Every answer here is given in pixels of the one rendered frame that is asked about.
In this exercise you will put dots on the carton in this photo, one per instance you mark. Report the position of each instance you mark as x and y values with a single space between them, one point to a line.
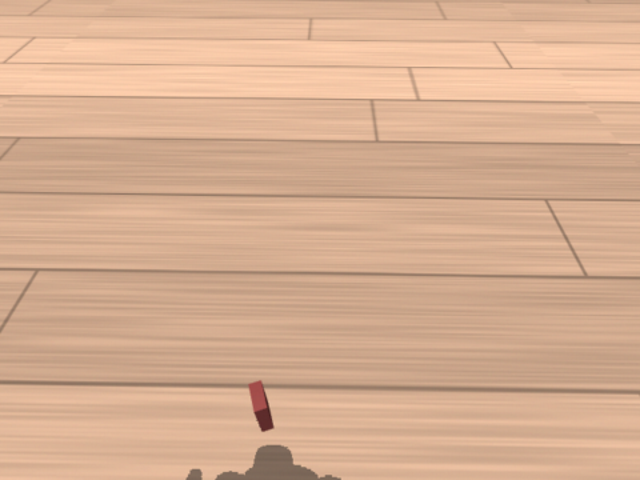
261 406

